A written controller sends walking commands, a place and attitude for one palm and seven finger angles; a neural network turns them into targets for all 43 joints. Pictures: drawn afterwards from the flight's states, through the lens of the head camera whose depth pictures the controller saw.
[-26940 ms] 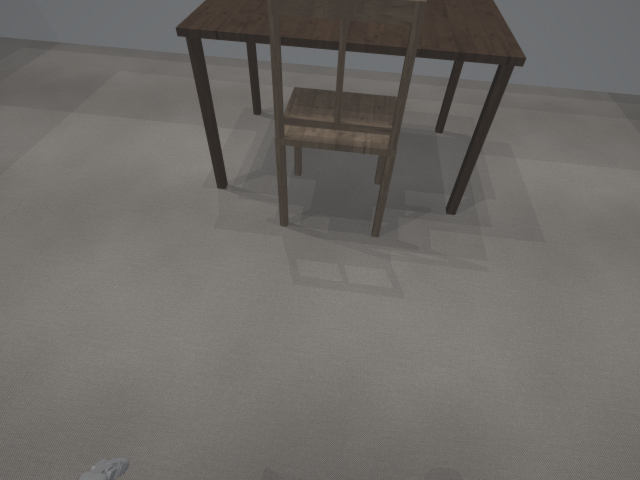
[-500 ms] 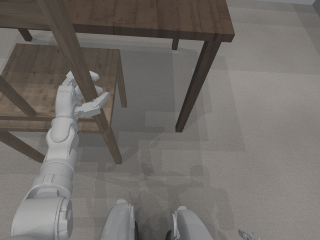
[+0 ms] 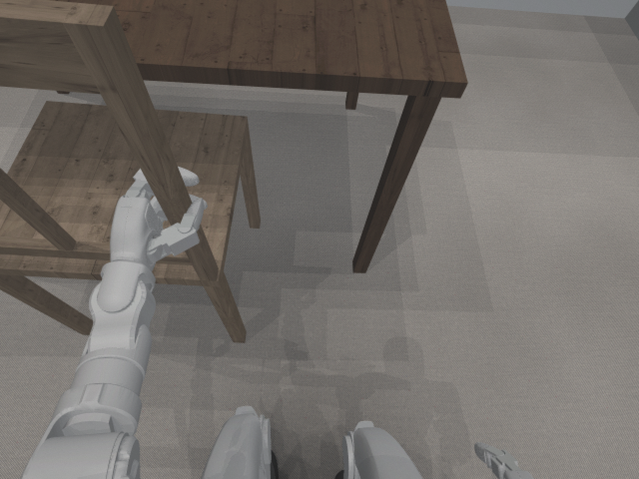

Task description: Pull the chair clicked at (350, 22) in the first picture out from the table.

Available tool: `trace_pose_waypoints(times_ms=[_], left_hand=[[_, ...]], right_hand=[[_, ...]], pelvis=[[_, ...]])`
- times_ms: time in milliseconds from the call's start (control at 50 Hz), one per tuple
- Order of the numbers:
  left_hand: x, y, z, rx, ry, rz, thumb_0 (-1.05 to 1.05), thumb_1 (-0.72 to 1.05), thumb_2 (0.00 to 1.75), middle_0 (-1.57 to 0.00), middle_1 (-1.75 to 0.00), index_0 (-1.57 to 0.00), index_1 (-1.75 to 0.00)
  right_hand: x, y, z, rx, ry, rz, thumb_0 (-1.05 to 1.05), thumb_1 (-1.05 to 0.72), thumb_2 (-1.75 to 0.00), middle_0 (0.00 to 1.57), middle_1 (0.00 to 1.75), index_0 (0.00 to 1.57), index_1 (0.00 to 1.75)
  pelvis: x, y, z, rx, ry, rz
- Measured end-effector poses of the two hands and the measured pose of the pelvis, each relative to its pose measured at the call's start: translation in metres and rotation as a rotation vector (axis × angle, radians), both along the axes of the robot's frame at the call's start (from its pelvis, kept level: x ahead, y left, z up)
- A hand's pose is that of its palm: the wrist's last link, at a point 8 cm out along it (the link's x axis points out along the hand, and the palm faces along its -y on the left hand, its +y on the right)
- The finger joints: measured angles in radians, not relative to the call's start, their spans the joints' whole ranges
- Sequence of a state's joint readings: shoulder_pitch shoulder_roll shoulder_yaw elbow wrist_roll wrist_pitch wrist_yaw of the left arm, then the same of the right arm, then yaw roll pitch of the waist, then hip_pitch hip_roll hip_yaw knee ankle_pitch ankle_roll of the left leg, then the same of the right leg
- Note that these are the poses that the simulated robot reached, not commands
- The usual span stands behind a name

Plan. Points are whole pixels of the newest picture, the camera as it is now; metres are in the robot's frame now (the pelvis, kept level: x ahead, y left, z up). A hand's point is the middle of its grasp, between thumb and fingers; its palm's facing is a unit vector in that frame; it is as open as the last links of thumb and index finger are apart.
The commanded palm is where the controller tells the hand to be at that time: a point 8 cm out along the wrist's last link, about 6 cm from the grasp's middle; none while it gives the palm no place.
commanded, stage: hook a spindle and tug to test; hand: left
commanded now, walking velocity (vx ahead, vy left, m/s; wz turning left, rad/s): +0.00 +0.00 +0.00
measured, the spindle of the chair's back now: out of the picture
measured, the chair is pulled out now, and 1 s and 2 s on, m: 0.01 0.11 0.20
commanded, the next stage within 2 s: step backward, pulling the chair out in 0.22 s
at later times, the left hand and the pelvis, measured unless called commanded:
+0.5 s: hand (182, 246) +0.38 +0.16 +0.04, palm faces +0.11 -0.99 -0.04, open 5.9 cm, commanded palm +0.37 +0.21 +0.03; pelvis +0.01 +0.01 +0.06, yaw +1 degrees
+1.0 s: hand (192, 306) +0.31 +0.14 +0.04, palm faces +0.02 -0.99 -0.12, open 5.8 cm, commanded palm +0.30 +0.19 +0.04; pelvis -0.05 +0.00 +0.10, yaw -1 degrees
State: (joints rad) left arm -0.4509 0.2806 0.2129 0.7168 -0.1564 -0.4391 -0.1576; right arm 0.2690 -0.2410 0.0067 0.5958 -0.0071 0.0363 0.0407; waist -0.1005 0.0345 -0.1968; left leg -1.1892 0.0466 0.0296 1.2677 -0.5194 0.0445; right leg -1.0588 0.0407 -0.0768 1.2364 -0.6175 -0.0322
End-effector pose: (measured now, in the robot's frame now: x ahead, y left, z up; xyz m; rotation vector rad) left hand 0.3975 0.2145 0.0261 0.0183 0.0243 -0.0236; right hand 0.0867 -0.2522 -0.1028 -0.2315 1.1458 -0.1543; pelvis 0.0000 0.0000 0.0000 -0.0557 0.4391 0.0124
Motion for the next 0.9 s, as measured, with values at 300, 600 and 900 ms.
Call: trace_pose_waypoints(times_ms=[300, 600, 900], left_hand=[[-0.025, 0.001, 0.000, 0.002, -0.009, -0.015, 0.01, 0.64, 0.81, -0.38, -1.42, -0.36, -1.45], [-0.047, -0.010, 0.028, 0.010, 0.363, 0.153, 0.10, 0.65, 0.76, -0.27, -1.01, -0.46, -1.44], [-0.084, -0.018, 0.032, 0.086, 0.417, 0.083, 0.10, 0.62, 0.76, -0.30, -1.03, -0.50, -1.44]], right_hand=[[0.020, 0.005, 0.002, 0.000, -0.059, 0.039, 0.01, -0.90, -0.90, 0.20, 0.30, 0.20, 0.30], [0.000, 0.020, 0.079, -0.037, 0.017, -0.066, 0.00, -0.90, -0.90, 0.20, 0.30, 0.20, 0.30], [-0.046, 0.005, 0.086, -0.062, 0.030, -0.142, 0.00, -0.90, -0.90, 0.20, 0.30, 0.20, 0.30]], pelvis=[[-0.003, 0.001, 0.000, -0.001, -0.017, 0.009], [0.009, 0.006, 0.081, 0.025, -0.212, -0.002], [-0.031, 0.007, 0.098, 0.022, -0.312, -0.027]])
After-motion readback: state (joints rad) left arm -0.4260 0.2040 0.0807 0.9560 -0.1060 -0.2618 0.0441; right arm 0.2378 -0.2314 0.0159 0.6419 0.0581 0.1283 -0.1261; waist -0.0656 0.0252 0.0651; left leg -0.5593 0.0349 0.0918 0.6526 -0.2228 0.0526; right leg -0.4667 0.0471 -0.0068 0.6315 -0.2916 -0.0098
